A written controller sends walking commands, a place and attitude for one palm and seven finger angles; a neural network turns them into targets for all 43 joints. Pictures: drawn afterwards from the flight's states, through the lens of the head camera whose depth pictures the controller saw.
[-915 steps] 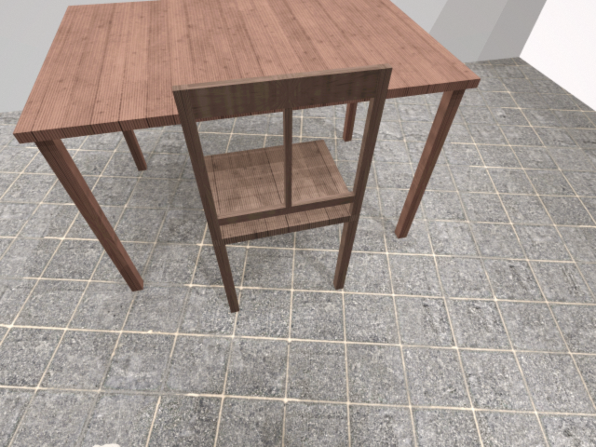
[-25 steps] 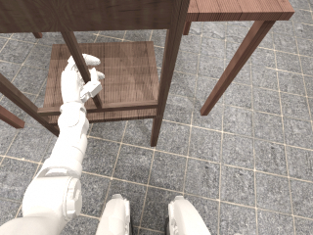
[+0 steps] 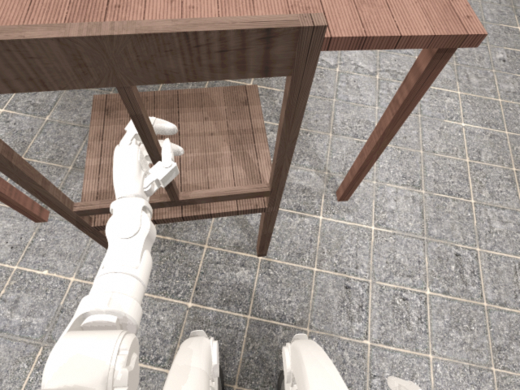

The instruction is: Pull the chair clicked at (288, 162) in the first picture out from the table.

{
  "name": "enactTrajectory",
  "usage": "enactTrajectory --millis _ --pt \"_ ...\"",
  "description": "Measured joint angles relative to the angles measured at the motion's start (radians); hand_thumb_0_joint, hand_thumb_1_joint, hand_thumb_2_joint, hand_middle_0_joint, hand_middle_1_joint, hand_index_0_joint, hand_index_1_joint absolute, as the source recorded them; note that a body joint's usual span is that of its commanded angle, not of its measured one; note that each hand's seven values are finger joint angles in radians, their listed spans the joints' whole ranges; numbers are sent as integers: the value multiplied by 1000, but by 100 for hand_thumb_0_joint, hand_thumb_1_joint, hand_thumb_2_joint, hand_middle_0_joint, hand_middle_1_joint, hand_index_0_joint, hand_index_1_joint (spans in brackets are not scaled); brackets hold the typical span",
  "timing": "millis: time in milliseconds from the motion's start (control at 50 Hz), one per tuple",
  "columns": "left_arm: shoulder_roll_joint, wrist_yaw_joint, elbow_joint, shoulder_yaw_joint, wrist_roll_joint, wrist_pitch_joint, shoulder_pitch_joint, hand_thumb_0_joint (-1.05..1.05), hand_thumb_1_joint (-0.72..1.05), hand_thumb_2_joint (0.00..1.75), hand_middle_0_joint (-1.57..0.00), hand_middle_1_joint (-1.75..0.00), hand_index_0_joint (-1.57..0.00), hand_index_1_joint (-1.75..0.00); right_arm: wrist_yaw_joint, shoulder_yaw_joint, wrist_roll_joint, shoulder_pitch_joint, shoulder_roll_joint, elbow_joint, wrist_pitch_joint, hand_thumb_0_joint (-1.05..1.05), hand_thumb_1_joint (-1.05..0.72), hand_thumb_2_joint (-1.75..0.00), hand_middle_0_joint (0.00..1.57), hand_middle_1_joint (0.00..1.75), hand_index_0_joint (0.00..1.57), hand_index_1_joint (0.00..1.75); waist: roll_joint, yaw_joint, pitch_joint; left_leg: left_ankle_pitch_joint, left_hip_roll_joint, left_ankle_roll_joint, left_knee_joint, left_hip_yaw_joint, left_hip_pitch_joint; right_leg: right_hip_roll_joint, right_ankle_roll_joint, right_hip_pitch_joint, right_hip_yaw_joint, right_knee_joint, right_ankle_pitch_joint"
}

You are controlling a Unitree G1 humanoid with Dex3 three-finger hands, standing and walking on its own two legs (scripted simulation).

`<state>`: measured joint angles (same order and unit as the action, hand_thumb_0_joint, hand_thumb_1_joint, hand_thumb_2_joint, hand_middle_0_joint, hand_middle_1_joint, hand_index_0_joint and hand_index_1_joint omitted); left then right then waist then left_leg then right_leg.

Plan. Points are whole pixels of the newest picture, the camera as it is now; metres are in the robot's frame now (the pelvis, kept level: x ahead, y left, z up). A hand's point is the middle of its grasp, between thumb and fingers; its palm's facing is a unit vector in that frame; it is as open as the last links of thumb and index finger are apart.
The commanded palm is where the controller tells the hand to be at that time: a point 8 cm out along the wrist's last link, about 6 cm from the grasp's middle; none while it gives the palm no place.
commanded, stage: step backward, pulling the chair out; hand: left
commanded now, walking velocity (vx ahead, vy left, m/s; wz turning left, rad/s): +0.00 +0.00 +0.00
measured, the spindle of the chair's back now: (156, 154) +0.47 +0.15 +0.02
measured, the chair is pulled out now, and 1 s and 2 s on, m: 0.02 0.16 0.18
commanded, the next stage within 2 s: none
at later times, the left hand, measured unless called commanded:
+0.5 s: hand (172, 178) +0.41 +0.12 +0.04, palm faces -0.02 -0.99 -0.13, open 4.8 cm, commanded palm +0.40 +0.17 +0.04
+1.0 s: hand (168, 246) +0.31 +0.11 +0.04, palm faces +0.03 -0.99 -0.17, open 4.9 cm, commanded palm +0.32 +0.17 +0.04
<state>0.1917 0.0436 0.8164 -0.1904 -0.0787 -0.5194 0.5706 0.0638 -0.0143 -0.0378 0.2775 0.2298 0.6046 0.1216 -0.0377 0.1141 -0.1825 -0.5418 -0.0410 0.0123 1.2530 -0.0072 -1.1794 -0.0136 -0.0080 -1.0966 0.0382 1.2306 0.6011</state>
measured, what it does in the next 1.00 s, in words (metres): rises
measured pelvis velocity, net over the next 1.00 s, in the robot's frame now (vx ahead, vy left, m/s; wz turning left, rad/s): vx -0.07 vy -0.01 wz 0.00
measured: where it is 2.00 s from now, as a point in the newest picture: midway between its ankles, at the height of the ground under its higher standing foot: outside the picture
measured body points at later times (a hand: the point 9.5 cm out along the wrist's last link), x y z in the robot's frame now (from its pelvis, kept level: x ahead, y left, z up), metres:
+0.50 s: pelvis +0.00 +0.01 +0.10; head +0.11 +0.01 +0.53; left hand +0.41 +0.17 +0.05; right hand +0.04 -0.27 -0.03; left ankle +0.02 +0.11 -0.62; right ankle -0.02 -0.12 -0.62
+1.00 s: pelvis -0.07 -0.01 +0.10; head +0.02 -0.03 +0.54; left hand +0.31 +0.17 +0.05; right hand +0.00 -0.29 -0.04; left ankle +0.02 +0.11 -0.62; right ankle -0.02 -0.12 -0.63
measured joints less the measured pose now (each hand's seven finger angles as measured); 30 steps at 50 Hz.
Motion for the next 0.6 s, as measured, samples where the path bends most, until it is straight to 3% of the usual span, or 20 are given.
enactTrajectory --millis 60,80,140,180,240,400,600 --pt "-4 4 2 3 3 -1 4 1 82 84 -47 -145 -45 -145 -2 0 -2 -7 1 2 -5 1 -90 -90 20 30 20 30 0 -3 0 0 2 0 4 2 -3 1 -1 -2 2 5 2" --pt "3 14 -14 6 20 27 5 0 81 84 -48 -145 -45 -145 -12 0 14 -17 -3 0 10 1 -90 -90 20 30 20 30 3 -3 23 0 2 0 -3 0 20 2 0 19 0 -1 1" --pt "35 42 -28 54 51 186 12 0 78 82 -48 -144 -45 -145 -64 3 60 -32 -15 -23 55 1 -90 -90 19 30 20 30 -3 -5 107 41 8 -4 -111 -6 159 6 13 156 -5 -109 -42" --pt "33 52 25 73 29 264 24 0 79 83 -44 -137 -46 -145 -89 16 75 -25 -17 -30 68 1 -91 -90 19 30 20 30 -9 -7 123 82 11 2 -218 -14 252 7 10 244 -12 -216 -88" --pt "15 61 127 77 12 327 41 1 79 83 -38 -126 -47 -145 -114 33 86 -7 -15 -22 69 1 -90 -90 20 30 20 30 -7 -10 125 145 12 6 -370 -27 373 6 15 359 -23 -368 -159" --pt "10 49 321 91 18 335 78 3 79 81 -33 -117 -49 -145 -150 13 86 9 15 63 -4 1 -90 -90 20 30 20 30 10 -2 138 224 4 9 -559 -40 542 -2 21 533 -26 -583 -266" --pt "20 30 280 96 17 315 41 3 78 82 -33 -117 -49 -145 -163 -12 83 1 29 112 -58 1 -90 -90 20 30 20 30 17 -5 209 283 2 11 -623 -59 597 -4 20 579 -42 -642 -320"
